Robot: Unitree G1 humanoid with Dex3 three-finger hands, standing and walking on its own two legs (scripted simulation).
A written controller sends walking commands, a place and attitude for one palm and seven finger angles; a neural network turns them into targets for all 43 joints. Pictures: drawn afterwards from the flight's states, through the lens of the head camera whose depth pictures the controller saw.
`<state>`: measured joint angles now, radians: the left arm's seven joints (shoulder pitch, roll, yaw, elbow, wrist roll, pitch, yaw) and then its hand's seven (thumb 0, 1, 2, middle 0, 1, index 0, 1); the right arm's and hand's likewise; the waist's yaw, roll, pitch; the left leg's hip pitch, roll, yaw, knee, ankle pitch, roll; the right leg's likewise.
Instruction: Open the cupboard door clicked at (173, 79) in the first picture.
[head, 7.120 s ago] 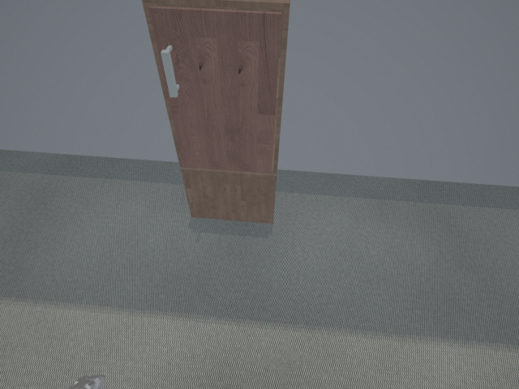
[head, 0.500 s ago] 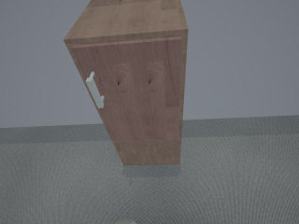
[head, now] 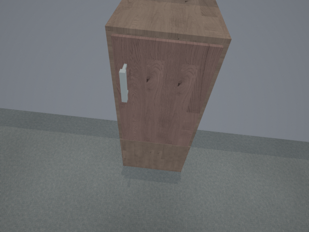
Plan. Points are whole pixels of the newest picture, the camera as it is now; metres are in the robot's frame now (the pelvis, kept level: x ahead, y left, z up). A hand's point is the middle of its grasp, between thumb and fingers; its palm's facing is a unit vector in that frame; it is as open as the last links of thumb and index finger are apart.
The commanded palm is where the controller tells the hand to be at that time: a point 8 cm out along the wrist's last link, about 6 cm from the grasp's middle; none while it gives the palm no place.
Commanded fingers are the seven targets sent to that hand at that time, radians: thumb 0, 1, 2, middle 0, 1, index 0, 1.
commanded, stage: come to a stop and stand still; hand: left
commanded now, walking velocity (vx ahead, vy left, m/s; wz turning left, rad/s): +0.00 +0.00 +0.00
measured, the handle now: (124, 83) +0.61 +0.18 +0.02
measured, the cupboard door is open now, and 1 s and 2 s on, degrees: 0 0 0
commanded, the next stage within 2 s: look again from close up in 0.36 s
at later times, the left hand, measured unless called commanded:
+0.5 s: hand out of the picture +0.03 +0.19 -0.17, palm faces +0.00 -0.98 -0.22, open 7.3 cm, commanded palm none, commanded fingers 0.00 0.90 0.90 -0.20 -0.30 -0.20 -0.30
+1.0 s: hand out of the picture -0.06 +0.19 -0.18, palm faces +0.03 -0.99 -0.17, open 7.3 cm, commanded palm none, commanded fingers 0.00 0.90 0.90 -0.20 -0.30 -0.20 -0.30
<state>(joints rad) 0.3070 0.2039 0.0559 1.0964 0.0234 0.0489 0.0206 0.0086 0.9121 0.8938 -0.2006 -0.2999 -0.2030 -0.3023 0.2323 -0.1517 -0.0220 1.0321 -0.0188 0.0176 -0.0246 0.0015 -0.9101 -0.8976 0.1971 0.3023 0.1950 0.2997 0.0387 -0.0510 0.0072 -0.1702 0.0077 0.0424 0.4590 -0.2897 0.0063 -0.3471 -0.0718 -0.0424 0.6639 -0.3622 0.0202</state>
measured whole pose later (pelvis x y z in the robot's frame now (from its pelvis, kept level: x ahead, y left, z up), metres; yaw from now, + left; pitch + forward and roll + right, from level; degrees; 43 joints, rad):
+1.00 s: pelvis -0.04 +0.02 +0.00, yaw +0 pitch -2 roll +0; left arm 0.35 0.14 -0.01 1.09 0.02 0.00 0.02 0.01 0.91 0.89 -0.20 -0.30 -0.20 -0.30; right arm 0.32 -0.14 0.00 1.07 -0.01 -0.01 -0.02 0.00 -0.91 -0.90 0.20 0.30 0.20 0.30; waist 0.00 0.00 0.01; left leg -0.22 -0.02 0.06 0.49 -0.25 0.04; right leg -0.25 -0.05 -0.05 0.50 -0.21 0.02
